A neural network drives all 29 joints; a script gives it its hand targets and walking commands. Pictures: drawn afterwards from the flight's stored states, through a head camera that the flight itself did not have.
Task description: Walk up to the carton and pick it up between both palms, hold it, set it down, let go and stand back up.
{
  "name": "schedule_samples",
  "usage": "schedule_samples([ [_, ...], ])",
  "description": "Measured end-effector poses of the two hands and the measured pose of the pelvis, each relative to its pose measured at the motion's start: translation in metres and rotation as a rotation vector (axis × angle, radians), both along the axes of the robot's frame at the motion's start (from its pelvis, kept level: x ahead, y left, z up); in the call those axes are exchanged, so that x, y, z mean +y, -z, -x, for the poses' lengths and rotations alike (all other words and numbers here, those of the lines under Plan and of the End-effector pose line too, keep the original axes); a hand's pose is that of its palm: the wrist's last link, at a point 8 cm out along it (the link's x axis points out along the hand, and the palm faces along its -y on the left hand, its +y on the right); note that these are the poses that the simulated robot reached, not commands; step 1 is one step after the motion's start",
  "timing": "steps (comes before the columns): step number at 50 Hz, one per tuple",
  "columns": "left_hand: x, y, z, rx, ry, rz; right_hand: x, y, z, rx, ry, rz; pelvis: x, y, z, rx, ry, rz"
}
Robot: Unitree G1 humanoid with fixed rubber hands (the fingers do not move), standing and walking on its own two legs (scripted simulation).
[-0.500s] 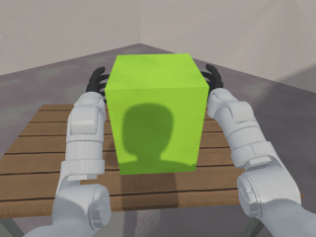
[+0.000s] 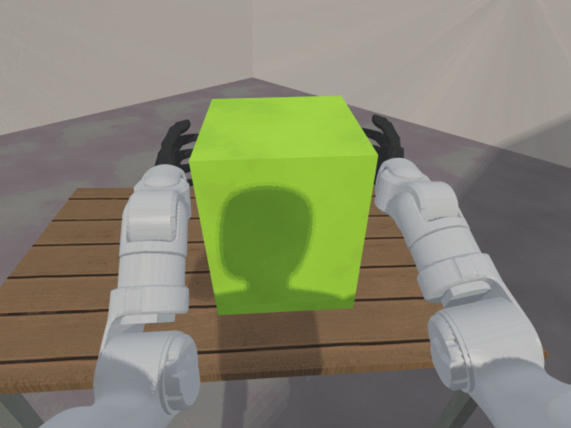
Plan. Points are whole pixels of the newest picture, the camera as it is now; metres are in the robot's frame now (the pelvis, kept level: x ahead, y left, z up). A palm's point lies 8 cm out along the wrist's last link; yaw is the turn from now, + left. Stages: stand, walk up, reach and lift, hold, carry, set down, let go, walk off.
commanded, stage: hold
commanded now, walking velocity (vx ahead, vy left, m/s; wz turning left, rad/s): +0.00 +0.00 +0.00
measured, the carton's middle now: (281, 202) +0.39 +0.01 +0.19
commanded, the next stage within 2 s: none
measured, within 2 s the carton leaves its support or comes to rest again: neither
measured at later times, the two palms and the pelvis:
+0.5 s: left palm (171, 174) +0.36 +0.15 +0.25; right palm (388, 168) +0.37 -0.14 +0.26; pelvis +0.00 +0.00 +0.00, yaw +0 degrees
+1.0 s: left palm (170, 169) +0.36 +0.15 +0.26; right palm (390, 168) +0.36 -0.14 +0.26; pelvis +0.00 +0.00 +0.00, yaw +0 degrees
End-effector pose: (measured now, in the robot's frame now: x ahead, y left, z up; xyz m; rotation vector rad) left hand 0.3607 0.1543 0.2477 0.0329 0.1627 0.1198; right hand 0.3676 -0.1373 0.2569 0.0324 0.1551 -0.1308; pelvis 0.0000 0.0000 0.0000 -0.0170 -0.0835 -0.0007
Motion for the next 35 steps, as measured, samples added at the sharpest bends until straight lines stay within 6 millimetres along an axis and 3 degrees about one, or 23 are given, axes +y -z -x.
schedule_samples([
  [23,-0.001,0.0,0.0,-0.001,-0.001,0.001,-0.001,0.001,0.0,0.0,-0.001,0.001,0.0,0.0,-0.001,-0.003,0.0,0.0],
  [35,-0.001,-0.011,0.006,-0.027,-0.004,0.006,0.0,-0.004,0.004,-0.022,-0.009,-0.002,-0.001,-0.001,-0.002,-0.014,0.005,-0.003],
])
